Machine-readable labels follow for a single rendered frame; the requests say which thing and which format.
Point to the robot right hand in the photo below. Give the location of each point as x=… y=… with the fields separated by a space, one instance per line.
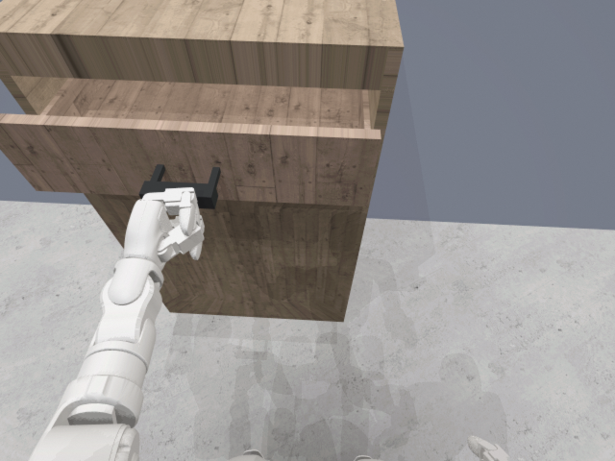
x=485 y=451

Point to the handle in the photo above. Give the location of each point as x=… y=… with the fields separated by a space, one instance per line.
x=206 y=193

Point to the left robot shin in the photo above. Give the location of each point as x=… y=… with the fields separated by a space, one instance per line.
x=253 y=451

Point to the left robot forearm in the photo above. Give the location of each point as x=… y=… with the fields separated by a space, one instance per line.
x=108 y=387

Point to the left robot upper arm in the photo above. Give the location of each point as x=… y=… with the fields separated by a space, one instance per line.
x=113 y=442

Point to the cabinet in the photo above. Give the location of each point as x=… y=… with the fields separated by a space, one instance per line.
x=258 y=259

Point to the robot left hand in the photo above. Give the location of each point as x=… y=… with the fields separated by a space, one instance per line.
x=149 y=225

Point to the drawer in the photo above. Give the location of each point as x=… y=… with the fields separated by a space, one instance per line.
x=280 y=144

